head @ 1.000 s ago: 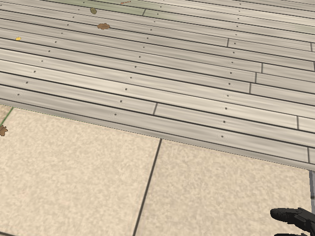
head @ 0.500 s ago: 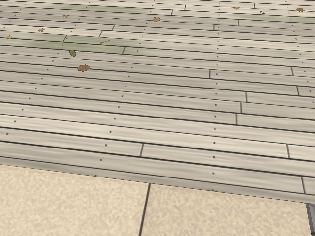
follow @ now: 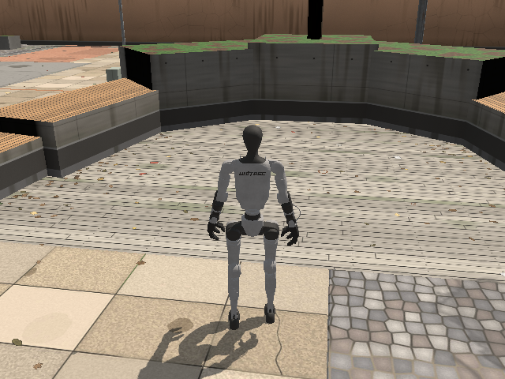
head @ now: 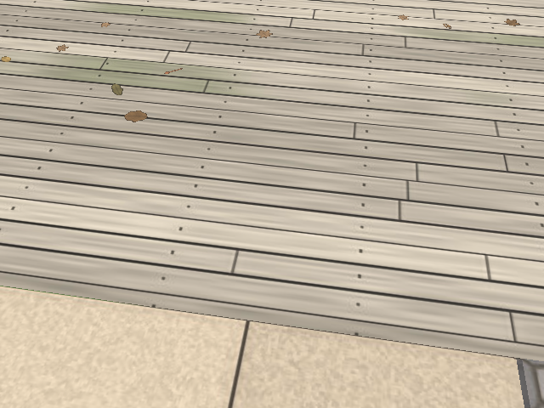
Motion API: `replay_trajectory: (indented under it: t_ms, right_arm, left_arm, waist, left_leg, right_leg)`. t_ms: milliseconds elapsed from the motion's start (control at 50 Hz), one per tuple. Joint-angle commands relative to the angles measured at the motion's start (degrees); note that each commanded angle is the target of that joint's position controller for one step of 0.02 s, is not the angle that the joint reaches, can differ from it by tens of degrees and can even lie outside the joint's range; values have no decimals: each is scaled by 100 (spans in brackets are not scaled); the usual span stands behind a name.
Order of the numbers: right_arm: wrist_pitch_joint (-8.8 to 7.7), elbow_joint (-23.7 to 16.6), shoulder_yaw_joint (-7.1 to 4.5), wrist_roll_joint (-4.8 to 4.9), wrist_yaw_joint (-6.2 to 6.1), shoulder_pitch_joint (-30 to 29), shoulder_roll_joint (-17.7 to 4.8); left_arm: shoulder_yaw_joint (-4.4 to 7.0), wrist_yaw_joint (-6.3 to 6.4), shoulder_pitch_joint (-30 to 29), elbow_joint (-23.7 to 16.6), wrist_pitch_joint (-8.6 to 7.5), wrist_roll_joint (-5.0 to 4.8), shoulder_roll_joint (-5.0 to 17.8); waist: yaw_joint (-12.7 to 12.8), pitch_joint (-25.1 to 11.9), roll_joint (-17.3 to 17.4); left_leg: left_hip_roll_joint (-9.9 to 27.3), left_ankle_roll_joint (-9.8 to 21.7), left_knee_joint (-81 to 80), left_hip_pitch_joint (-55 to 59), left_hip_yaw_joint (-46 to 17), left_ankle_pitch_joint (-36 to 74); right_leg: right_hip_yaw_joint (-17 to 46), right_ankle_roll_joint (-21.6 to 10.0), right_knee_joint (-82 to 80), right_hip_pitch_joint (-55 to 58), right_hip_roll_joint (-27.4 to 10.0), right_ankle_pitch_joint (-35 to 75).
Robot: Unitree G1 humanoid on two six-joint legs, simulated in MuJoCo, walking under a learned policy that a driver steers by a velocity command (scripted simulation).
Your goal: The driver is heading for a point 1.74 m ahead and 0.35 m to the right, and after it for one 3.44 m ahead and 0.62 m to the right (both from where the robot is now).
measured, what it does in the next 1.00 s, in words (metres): walks ahead: left foot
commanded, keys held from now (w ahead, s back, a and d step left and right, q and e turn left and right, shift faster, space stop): no key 0.16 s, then w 0.84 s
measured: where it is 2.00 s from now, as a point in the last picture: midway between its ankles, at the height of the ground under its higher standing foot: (307, 296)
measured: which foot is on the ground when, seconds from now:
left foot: down 0.00-0.42, up 0.44-0.88, down 0.90-1.00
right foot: down 0.00-0.92, up 0.94-1.00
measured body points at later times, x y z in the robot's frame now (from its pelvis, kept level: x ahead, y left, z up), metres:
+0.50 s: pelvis +0.06 -0.03 +0.00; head +0.06 -0.05 +0.44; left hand +0.08 +0.23 -0.14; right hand +0.06 -0.30 -0.16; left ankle -0.04 +0.11 -0.68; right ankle +0.04 -0.12 -0.73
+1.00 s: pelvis +0.31 +0.02 -0.01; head +0.35 +0.02 +0.43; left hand +0.27 +0.27 -0.16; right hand +0.48 -0.23 -0.13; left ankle +0.41 +0.10 -0.73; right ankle +0.12 -0.12 -0.63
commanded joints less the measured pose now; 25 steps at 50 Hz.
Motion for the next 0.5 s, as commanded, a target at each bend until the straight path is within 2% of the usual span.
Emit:
replay_trajectory:
  t_ms: [20, 160, 180, 220, 240, 260, 280, 300, 320, 340, 360, 380, 400, 420, 440, 460, 480, 500]
  right_arm:
    - [-60, -61, -97, -3, -25, 189, -576]
    - [-83, 197, -46, -7, -35, 308, -471]
    - [-76, 286, -46, 5, -39, 448, -446]
    - [-60, 281, -113, 74, -67, 455, -636]
    - [-82, 247, -134, 100, -79, 501, -700]
    - [-136, 267, -165, 134, -78, 676, -784]
    - [-205, 334, -222, 172, -67, 879, -939]
    - [-268, 357, -280, 192, -58, 865, -1070]
    - [-322, 341, -272, 169, -42, 826, -1005]
    - [-374, 303, -258, 163, -12, 724, -938]
    - [-399, 254, -248, 194, 26, 581, -886]
    - [-392, 196, -245, 234, 60, 347, -880]
    - [-382, 151, -245, 236, 88, 241, -874]
    - [-402, 78, -228, 213, 97, 101, -844]
    - [-447, -86, -135, 183, 100, -23, -484]
    - [-545, -306, -98, 197, 67, -147, -308]
    - [-607, -325, -154, 331, 93, -176, -468]
    - [-647, -284, -158, 370, 145, -129, -499]
  left_arm:
    - [111, 34, -122, -115, -36, 0, 610]
    - [103, 60, -52, 120, -17, -1, 573]
    - [95, 63, 53, 197, -9, -8, 534]
    - [137, 74, 112, 229, -11, -67, 606]
    - [143, 70, 30, 178, -56, -67, 610]
    - [136, 49, -105, 99, -138, -75, 550]
    - [121, 8, -191, 42, -236, -102, 413]
    - [117, -42, -242, -9, -317, -125, 359]
    - [125, -87, -252, -44, -378, -150, 367]
    - [120, -124, -195, -58, -430, -184, 334]
    - [120, -151, -55, -31, -474, -209, 315]
    - [138, -166, 292, 101, -507, -217, 296]
    - [206, -162, 822, 358, -515, -196, 366]
    - [295, -159, 1444, 570, -506, -155, 530]
    - [437, -134, 2208, 698, -526, -131, 1040]
    - [424, -220, 2719, 756, -600, -93, 1290]
    - [273, -216, 2230, 644, -693, -46, 942]
    - [185, -224, 1805, 478, -746, -52, 666]
  waist:
    - [16, -201, -8]
    - [31, -94, 5]
    - [19, -195, 29]
    - [10, 112, 240]
    - [-43, 348, 325]
    - [-133, 529, 492]
    - [-181, 625, 836]
    - [-171, 780, 1068]
    - [-135, 868, 1008]
    - [-61, 911, 955]
    - [50, 876, 876]
    - [264, 778, 799]
    - [453, 550, 688]
    - [684, 286, 426]
    - [884, -17, -978]
    - [960, -350, -1760]
    - [629, -53, -974]
    - [440, 170, -643]
  left_leg:
    - [184, 69, -555, -448, -180, 1027]
    - [168, 72, -666, -529, -154, 771]
    - [129, 106, -722, -493, -119, 149]
    - [214, 369, -840, -741, -343, -1576]
    - [406, 535, -1018, -838, -636, -2255]
    - [720, 735, -1268, -785, -1101, -2666]
    - [1218, 1004, -1650, -615, -1779, -2955]
    - [1710, 1265, -1920, -594, -2380, -2949]
    - [1906, 1370, -2000, -603, -2591, -2720]
    - [1900, 1336, -1922, -551, -2503, -2350]
    - [1737, 1199, -1770, -560, -2169, -1982]
    - [1434, 998, -1526, -872, -1662, -1648]
    - [1080, 847, -1153, -1308, -1222, -1156]
    - [770, 676, -362, -1697, -789, -175]
    - [62, 247, 1720, -2608, 98, 289]
    - [-405, 127, 3366, -3530, -198, -1239]
    - [-34, 268, 4281, -4020, -767, -1154]
    - [223, 424, 4462, -4202, -802, -573]
  right_leg:
    - [248, -214, -396, 474, -248, 1375]
    - [225, -184, -498, 432, -207, 1086]
    - [138, -194, -482, 442, -119, 412]
    - [-73, -255, -220, -55, 117, -1599]
    - [-89, -288, -69, -447, 130, -2058]
    - [-151, -286, 232, -809, 137, -2002]
    - [-379, -238, 806, -1095, 187, -1476]
    - [-341, -270, 1341, -1329, 28, -1034]
    - [-214, -341, 1598, -1511, -142, -1060]
    - [-158, -413, 1522, -1558, -234, -1259]
    - [-209, -472, 1055, -1297, -250, -1334]
    - [-409, -498, 306, -502, -128, -1022]
    - [-618, -432, -84, 547, 142, -433]
    - [-326, -445, -230, 1380, 76, -158]
    - [1642, -947, -1131, 2178, -1056, -799]
    - [3991, -1709, -2051, 2626, -2144, -1068]
    - [3958, -1756, -1980, 2385, -2330, -1217]
    - [3217, -1526, -1929, 2159, -2087, -1070]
